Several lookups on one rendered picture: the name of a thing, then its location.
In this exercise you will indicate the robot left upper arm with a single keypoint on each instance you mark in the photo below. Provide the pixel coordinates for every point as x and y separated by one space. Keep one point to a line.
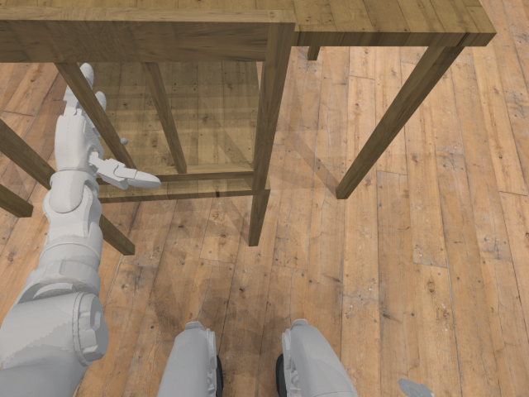
48 344

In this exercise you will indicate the robot left forearm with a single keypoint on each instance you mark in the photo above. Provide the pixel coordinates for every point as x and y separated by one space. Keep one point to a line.
72 250

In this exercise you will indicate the robot left hand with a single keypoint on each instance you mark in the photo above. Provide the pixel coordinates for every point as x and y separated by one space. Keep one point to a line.
76 137

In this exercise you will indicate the table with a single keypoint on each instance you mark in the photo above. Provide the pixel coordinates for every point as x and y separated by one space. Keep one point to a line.
445 26

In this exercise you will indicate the left robot thigh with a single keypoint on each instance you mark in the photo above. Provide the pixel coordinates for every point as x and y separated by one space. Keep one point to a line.
193 355

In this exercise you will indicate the robot right hand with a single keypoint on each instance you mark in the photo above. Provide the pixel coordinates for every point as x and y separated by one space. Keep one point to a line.
412 389

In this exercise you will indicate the chair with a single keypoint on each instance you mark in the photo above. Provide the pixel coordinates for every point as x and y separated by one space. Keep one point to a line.
181 85

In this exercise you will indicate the robot left shin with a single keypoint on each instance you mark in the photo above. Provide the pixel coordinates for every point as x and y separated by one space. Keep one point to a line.
211 378

